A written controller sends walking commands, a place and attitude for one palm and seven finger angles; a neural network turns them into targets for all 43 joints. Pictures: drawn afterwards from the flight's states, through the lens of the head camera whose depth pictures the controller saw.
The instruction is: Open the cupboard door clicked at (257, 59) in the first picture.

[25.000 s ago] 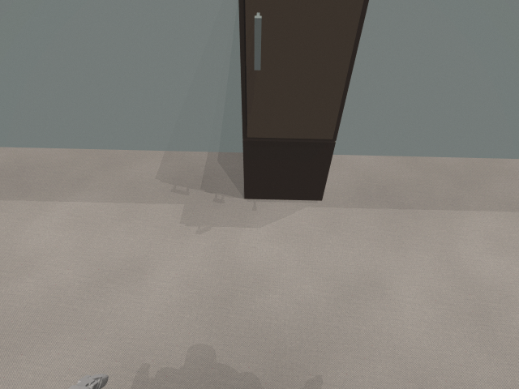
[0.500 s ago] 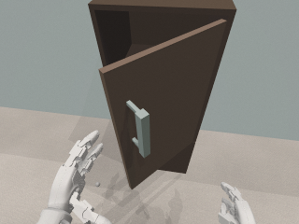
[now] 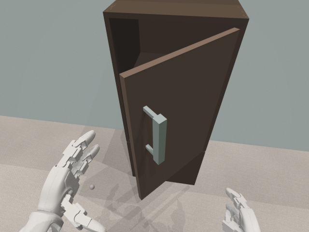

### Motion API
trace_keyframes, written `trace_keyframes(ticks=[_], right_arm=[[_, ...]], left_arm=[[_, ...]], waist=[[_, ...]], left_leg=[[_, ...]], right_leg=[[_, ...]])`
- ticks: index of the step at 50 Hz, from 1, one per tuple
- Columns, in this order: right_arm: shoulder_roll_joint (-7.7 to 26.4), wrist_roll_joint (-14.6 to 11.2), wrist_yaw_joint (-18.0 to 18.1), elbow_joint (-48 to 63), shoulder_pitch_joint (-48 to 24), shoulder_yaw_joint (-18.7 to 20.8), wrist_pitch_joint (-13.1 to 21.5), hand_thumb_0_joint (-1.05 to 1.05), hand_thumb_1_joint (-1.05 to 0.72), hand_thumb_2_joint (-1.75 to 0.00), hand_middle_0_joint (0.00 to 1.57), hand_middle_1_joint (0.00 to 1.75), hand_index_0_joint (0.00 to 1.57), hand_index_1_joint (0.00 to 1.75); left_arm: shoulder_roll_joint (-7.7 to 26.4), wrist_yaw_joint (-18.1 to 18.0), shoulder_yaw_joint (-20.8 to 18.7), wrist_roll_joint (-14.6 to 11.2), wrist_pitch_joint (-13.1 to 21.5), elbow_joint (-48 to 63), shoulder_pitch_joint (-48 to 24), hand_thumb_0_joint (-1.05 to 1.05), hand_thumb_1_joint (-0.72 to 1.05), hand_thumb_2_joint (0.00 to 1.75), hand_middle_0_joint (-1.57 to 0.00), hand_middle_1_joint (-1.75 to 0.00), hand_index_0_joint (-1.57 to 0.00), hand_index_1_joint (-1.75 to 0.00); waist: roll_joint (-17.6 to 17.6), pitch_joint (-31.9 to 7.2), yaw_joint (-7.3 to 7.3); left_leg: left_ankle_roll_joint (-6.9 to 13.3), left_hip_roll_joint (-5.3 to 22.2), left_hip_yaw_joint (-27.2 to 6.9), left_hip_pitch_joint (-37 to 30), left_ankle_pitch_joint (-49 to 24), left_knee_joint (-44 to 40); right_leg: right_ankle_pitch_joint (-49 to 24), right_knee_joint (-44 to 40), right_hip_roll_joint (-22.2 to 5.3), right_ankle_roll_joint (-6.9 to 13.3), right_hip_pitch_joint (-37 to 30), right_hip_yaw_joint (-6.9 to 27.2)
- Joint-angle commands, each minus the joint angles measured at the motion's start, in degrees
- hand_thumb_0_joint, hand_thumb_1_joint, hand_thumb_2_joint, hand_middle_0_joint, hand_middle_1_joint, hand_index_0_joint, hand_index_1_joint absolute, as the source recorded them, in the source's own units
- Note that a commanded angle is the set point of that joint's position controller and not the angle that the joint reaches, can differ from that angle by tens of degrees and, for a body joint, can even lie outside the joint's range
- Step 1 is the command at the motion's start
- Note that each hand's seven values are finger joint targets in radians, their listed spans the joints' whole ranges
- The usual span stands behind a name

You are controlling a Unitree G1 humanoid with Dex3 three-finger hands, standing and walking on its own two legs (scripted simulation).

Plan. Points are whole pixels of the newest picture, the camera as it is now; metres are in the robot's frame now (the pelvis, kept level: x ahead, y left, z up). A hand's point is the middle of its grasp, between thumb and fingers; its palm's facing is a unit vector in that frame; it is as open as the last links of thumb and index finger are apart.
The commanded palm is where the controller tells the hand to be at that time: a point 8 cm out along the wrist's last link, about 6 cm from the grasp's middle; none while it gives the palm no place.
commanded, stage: draw the hand back to the body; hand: left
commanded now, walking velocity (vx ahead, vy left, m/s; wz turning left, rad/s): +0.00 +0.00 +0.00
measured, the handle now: (153, 136) +0.33 +0.03 +0.10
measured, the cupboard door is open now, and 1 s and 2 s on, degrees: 48 48 48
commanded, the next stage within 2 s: step back with the hand held close in 1.26 s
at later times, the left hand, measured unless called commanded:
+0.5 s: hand (51, 176) +0.19 +0.21 +0.15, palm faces +0.30 -0.90 -0.31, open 13.7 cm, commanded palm +0.15 +0.26 +0.18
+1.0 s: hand (25, 153) +0.21 +0.25 +0.20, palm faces +0.48 -0.79 -0.39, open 8.0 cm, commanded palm +0.16 +0.28 +0.21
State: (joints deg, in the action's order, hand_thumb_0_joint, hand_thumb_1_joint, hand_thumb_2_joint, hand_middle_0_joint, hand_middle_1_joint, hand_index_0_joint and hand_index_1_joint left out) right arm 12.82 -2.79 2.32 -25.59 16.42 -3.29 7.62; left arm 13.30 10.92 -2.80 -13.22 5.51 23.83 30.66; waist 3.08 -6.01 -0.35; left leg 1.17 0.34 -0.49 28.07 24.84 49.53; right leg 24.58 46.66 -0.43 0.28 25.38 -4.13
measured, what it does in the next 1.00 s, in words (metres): stands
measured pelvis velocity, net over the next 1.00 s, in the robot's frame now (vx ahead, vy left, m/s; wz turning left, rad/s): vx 0.02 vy -0.02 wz -0.01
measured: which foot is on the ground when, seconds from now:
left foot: down 0.00-1.00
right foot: down 0.00-1.00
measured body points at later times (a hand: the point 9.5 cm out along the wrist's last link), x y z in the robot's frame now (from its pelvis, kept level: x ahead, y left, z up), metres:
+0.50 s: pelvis +0.00 +0.00 +0.03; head -0.01 -0.01 +0.48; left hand +0.17 +0.26 +0.17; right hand +0.19 -0.20 -0.04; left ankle +0.01 +0.10 -0.70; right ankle +0.00 -0.12 -0.70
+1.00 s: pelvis +0.02 -0.02 +0.04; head +0.00 -0.04 +0.49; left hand +0.18 +0.29 +0.22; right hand +0.21 -0.24 -0.04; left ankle +0.01 +0.10 -0.70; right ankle +0.00 -0.12 -0.70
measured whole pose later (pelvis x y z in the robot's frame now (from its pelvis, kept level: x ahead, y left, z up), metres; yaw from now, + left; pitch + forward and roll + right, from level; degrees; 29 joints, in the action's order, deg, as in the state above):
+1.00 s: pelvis +0.02 -0.02 +0.04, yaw +0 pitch -4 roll +0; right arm 13.4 -0.4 4.5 -35.9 10.7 -1.4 6.8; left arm 19.2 -7.1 -19.8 -4.1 4.3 22.3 26.4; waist 3.4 0.6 -4.0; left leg -0.1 0.6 0.1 6.7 15.2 25.6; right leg 15.6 24.3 0.4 1.2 5.0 -3.6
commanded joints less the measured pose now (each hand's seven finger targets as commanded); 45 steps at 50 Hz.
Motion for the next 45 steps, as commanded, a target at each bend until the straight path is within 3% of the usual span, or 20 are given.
trace_keyframes(ticks=[1,4,5,9,10,11,12,13,19,25,28,32,34,40,45], right_arm=[[6.45,-0.31,0.72,10.51,-7.57,2.88,4.06,0.0,-0.9,-0.9,0.2,0.3,0.2,0.3],[6.59,-0.32,1.15,9.94,-7.53,2.66,4.34,0.0,-0.9,-0.9,0.2,0.3,0.2,0.3],[6.82,-0.27,1.29,9.42,-7.76,2.67,4.36,0.0,-0.9,-0.9,0.2,0.3,0.2,0.3],[6.75,-0.65,1.48,9.19,-8.01,2.3,5.07,0.0,-0.9,-0.9,0.2,0.3,0.2,0.3],[5.4,0.3,2.8,9.88,-8.74,2.16,4.58,0.0,-0.9,-0.9,0.2,0.3,0.2,0.3],[4.79,0.97,3.22,9.78,-8.24,1.69,4.35,0.0,-0.9,-0.9,0.2,0.3,0.2,0.3],[4.78,1.14,3.23,9.34,-7.66,1.61,4.06,0.0,-0.9,-0.9,0.2,0.3,0.2,0.3],[5.0,1.2,3.13,8.6,-7.64,1.67,3.65,0.0,-0.9,-0.9,0.2,0.3,0.2,0.3],[5.17,1.95,3.41,5.82,-9.05,1.94,3.29,0.0,-0.9,-0.9,0.2,0.3,0.2,0.3],[5.4,2.32,3.61,2.96,-10.79,2.07,3.69,0.0,-0.9,-0.9,0.2,0.3,0.2,0.3],[5.2,2.36,3.45,1.94,-11.22,2.38,3.62,0.0,-0.9,-0.9,0.2,0.3,0.2,0.3],[5.34,2.31,3.18,0.56,-11.81,2.82,3.21,0.0,-0.9,-0.9,0.2,0.3,0.2,0.3],[5.54,2.3,3.01,0.18,-12.03,3.04,3.21,0.0,-0.9,-0.9,0.2,0.3,0.2,0.3],[5.59,2.33,3.13,-0.81,-12.7,3.62,2.68,0.0,-0.9,-0.9,0.2,0.3,0.2,0.3],[5.69,2.25,2.98,-1.28,-12.92,3.92,2.35,0.0,-0.9,-0.9,0.2,0.3,0.2,0.3]], left_arm=[[5.59,0.29,-4.5,-1.12,1.83,14.65,-3.39,0.0,-0.5,0.3,-0.15,-0.3,-0.15,-0.3],[6.74,0.72,-6.42,-1.8,0.92,14.8,-5.2,0.0,-0.5,0.3,-0.15,-0.3,-0.15,-0.3],[8.29,0.69,-8.2,-1.79,0.62,14.28,-5.5,0.0,-0.47,0.32,-0.15,-0.3,-0.15,-0.3],[7.99,2.01,-8.59,-2.66,-0.33,15.95,-6.67,0.0,-0.32,0.37,-0.16,-0.3,-0.16,-0.3],[13.49,-6.91,-9.25,5.47,0.12,21.54,-8.57,0.0,-0.29,0.39,-0.16,-0.3,-0.16,-0.3],[8.29,-10.66,-6.44,6.39,-0.6,20.59,-5.26,0.0,-0.26,0.4,-0.16,-0.3,-0.16,-0.3],[6.06,-12.31,-5.1,6.78,-1.46,18.03,-2.28,0.0,-0.22,0.42,-0.16,-0.3,-0.16,-0.3],[6.67,-13.63,-5.48,7.64,-1.69,18.49,-2.52,0.0,-0.18,0.43,-0.16,-0.3,-0.16,-0.3],[10.1,-17.71,-9.18,9.97,-0.41,16.89,-3.91,0.0,0.02,0.52,-0.17,-0.3,-0.17,-0.3],[13.1,-19.3,-13.63,10.48,0.8,16.44,-6.35,0.0,0.23,0.62,-0.18,-0.3,-0.18,-0.3],[12.93,-19.33,-14.95,10.13,1.15,15.25,-4.71,0.0,0.34,0.66,-0.18,-0.3,-0.18,-0.3],[13.19,-19.22,-16.69,9.92,1.32,12.61,-4.73,0.0,0.48,0.72,-0.19,-0.3,-0.19,-0.3],[14.14,-19.21,-17.87,10.03,1.85,13.57,-6.65,0.0,0.55,0.75,-0.19,-0.3,-0.19,-0.3],[17.41,-19.38,-22.99,9.57,2.32,11.48,-7.15,0.0,0.76,0.84,-0.19,-0.3,-0.19,-0.3],[17.07,-19.1,-23.65,9.35,2.66,10.16,-8.55,0.0,0.9,0.9,-0.2,-0.3,-0.2,-0.3]], waist=[[-1.32,-2.64,-0.32],[-2.14,-1.14,-0.08],[-1.64,-1.04,-0.43],[1.19,-1.48,-0.65],[1.54,-1.19,-3.24],[1.68,2.01,-2.01],[0.28,3.54,-1.74],[2.33,3.38,-1.81],[-0.91,1.97,-1.92],[2.01,1.59,-2.61],[-0.63,1.08,-2.79],[-1.19,3.22,-2.88],[0.42,2.82,-2.82],[-0.3,2.6,-3.61],[0.77,3.07,-3.4]], left_leg=[[0.12,-0.71,-2.6,-4.35,-10.9,-10.45],[0.11,-0.63,-3.03,-4.77,-9.01,-11.28],[0.18,-0.63,-3.08,-4.85,-8.86,-11.45],[-0.2,-0.6,-3.31,-7.0,-10.15,-12.7],[-0.49,-0.16,-3.48,-6.04,-8.69,-15.77],[-0.75,-0.09,-3.63,-6.14,-7.73,-16.88],[-0.96,0.11,-4.01,-5.67,-6.86,-17.55],[-0.95,0.2,-3.75,-6.57,-8.35,-17.87],[-0.54,0.27,-2.49,-11.29,-10.1,-21.32],[-0.51,0.05,-1.83,-15.33,-14.39,-24.08],[-0.37,0.04,-1.19,-17.19,-17.72,-24.78],[-0.34,0.11,-0.51,-18.04,-19.02,-25.93],[-0.3,0.0,-0.38,-19.13,-19.71,-26.3],[-0.15,-0.07,0.41,-20.61,-23.24,-26.68],[-0.07,-0.15,0.7,-21.73,-24.23,-27.03]], right_leg=[[-11.33,-8.08,1.69,0.52,-1.32,-0.6],[-9.09,-9.12,1.88,0.47,-0.84,-0.8],[-8.66,-9.5,1.83,0.63,-1.49,-0.61],[-10.02,-10.01,1.83,0.74,-2.58,-1.12],[-8.52,-12.77,1.02,1.56,-5.41,1.71],[-7.68,-13.67,0.9,1.57,-4.53,1.53],[-6.99,-13.8,0.86,1.44,-4.24,1.01],[-8.24,-14.28,0.7,1.55,-5.46,1.1],[-9.38,-18.31,0.43,1.22,-10.2,1.29],[-12.87,-21.37,0.18,1.3,-14.75,1.29],[-15.96,-22.16,0.19,1.01,-16.34,1.13],[-17.39,-23.75,0.32,0.73,-17.0,1.18],[-18.0,-24.25,0.3,0.8,-17.41,1.44],[-21.98,-25.31,0.3,0.67,-19.45,1.59],[-23.03,-26.2,0.31,0.55,-19.69,1.78]])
